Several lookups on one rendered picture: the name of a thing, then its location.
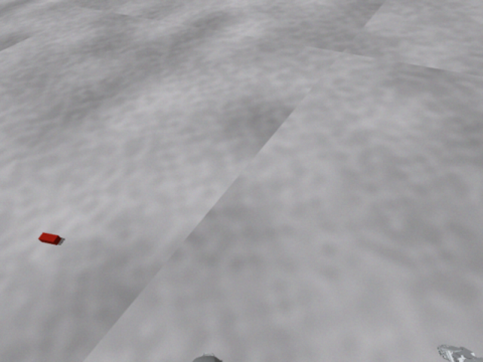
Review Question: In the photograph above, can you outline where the small box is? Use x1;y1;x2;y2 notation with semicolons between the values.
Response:
39;232;62;245

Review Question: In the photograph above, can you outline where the right robot hand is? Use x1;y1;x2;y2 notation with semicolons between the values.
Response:
438;345;483;362

